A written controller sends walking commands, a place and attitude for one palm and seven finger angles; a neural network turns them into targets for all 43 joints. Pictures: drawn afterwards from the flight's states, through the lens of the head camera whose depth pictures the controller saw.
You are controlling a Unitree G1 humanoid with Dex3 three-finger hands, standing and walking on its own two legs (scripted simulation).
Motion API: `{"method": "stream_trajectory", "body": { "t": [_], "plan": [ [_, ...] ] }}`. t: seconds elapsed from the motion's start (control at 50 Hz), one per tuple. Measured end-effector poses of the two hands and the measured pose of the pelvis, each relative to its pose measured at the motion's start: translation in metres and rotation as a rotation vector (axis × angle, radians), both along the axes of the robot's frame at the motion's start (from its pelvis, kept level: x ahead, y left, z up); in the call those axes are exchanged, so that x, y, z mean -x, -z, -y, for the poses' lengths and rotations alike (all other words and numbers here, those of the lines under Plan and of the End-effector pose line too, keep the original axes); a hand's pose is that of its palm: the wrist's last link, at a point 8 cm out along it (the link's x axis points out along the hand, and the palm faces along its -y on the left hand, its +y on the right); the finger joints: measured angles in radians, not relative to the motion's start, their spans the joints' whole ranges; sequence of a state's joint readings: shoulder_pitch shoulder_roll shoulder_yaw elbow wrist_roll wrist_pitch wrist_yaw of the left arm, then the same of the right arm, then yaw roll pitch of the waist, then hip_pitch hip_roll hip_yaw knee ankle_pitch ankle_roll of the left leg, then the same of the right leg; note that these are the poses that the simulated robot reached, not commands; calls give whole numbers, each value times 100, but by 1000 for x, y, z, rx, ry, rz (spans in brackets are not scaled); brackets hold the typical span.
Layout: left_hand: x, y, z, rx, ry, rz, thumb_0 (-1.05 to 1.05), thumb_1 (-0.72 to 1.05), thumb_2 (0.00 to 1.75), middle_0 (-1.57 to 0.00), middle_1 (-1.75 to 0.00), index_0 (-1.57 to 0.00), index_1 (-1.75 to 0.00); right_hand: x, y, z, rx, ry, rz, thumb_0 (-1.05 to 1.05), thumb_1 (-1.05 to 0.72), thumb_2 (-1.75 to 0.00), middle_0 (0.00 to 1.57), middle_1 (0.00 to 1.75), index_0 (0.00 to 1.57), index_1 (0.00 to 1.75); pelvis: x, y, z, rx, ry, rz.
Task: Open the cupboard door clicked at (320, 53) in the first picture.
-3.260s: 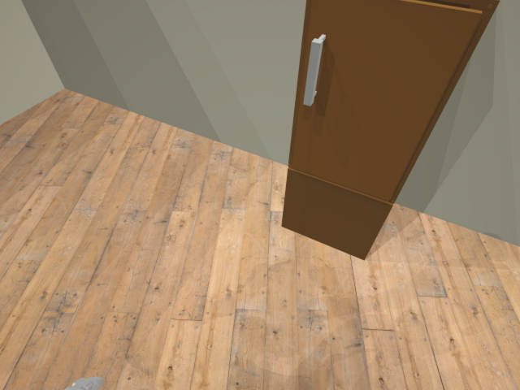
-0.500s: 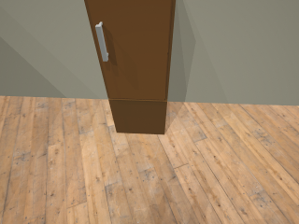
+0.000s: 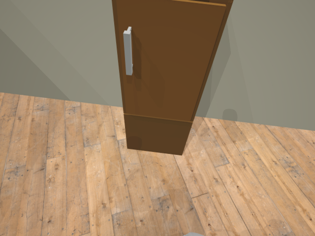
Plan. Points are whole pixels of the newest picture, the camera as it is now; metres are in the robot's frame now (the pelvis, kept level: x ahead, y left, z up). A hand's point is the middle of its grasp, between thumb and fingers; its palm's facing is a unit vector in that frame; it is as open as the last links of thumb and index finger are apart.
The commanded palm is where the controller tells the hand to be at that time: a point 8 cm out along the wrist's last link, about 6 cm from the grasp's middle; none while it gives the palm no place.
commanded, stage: take the last steps up to it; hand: left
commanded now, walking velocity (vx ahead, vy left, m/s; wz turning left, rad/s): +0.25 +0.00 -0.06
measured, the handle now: (129, 51) +0.74 +0.18 +0.07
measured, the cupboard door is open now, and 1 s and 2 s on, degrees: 0 0 0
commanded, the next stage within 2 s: come to a stop and stand still in 0.20 s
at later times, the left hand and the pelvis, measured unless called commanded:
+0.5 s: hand (108, 203) +0.23 +0.17 -0.16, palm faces +0.04 -0.97 -0.23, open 7.2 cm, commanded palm none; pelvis +0.16 -0.02 +0.00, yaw +0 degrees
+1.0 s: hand (92, 218) +0.19 +0.20 -0.17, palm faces +0.00 -0.98 -0.21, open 7.4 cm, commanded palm none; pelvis +0.14 +0.01 +0.01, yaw -2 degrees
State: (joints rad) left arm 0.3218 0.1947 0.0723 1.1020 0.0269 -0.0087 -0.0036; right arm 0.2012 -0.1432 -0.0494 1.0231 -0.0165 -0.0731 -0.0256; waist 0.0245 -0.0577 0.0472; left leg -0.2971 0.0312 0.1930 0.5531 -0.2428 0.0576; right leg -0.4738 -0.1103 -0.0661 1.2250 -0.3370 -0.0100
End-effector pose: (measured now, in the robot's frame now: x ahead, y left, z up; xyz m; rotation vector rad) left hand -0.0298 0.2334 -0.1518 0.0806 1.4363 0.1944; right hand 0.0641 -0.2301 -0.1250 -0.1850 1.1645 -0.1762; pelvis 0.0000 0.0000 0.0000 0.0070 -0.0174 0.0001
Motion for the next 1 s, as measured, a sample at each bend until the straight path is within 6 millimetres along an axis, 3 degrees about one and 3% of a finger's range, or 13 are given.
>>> {"method": "stream_trajectory", "body": {
  "t": [0.08, 0.16, 0.28, 0.34, 0.4, 0.5, 0.6, 0.7, 0.86, 0.92, 1.0],
  "plan": [
    [-80, -17, -10, -25, 28, 154, 0, 91, 90, -19, -30, -19, -30, -3, -1, -6, -23, 13, -54, 0, -95, -90, 20, 29, 20, 30, -28, -8, -6, -11, 1, -8],
    [-144, -27, -5, -30, 67, 236, 0, 91, 90, -19, -30, -19, -30, -4, 6, -13, -61, 45, -119, 0, -93, -90, 20, 29, 20, 30, -57, -10, -6, -23, 6, -8],
    [-219, -27, 19, -29, 139, 266, 0, 91, 90, -19, -30, -19, -30, -2, 23, -16, -121, 112, -236, 1, -92, -90, 20, 29, 20, 30, -106, -3, 8, -31, 26, -2],
    [-241, -20, 32, -26, 142, 279, 0, 91, 90, -19, -30, -20, -30, -8, 32, -13, -140, 123, -300, 1, -91, -90, 20, 29, 20, 30, -128, 5, 17, -11, 21, 2],
    [-250, -23, 32, -46, 95, 275, -1, 93, 89, -20, -30, -20, -30, -27, 27, -8, -126, 109, -330, 1, -91, -90, 20, 29, 20, 30, -144, 0, 20, 2, 9, -1],
    [-253, -23, 20, -67, 88, 197, -2, 94, 89, -20, -30, -20, -30, -77, 21, -3, -96, 91, -285, 1, -91, -90, 20, 29, 20, 30, -159, -5, 16, 4, 3, -12],
    [-250, -11, 1, -51, 62, 146, -1, 92, 89, -20, -30, -20, -30, -123, 16, -1, -30, 57, -209, 2, -93, -90, 20, 29, 20, 30, -164, -1, -1, 16, -2, -7],
    [-247, 5, -23, -34, 45, 123, 0, 91, 89, -20, -30, -20, -30, -151, 6, -7, 31, 29, -122, 1, -93, -90, 20, 29, 20, 30, -166, 5, -18, 23, 10, -2],
    [-231, -7, -35, -33, 69, 97, 0, 91, 90, -19, -30, -20, -30, -167, -12, -20, 28, 21, -22, 1, -91, -90, 20, 29, 20, 30, -156, -8, -22, 29, 34, -21],
    [-222, -12, -31, -35, 84, 86, 0, 91, 90, -19, -30, -20, -30, -161, -12, -20, 7, 32, -8, 1, -91, -90, 20, 29, 20, 30, -150, -10, -19, 29, 41, -20],
    [-213, -17, -17, -43, 103, 95, 0, 91, 90, -19, -30, -20, -30, -137, -4, -12, -29, 56, -27, 1, -91, -90, 20, 29, 20, 30, -139, -9, -9, 21, 42, -17]
  ]
}}
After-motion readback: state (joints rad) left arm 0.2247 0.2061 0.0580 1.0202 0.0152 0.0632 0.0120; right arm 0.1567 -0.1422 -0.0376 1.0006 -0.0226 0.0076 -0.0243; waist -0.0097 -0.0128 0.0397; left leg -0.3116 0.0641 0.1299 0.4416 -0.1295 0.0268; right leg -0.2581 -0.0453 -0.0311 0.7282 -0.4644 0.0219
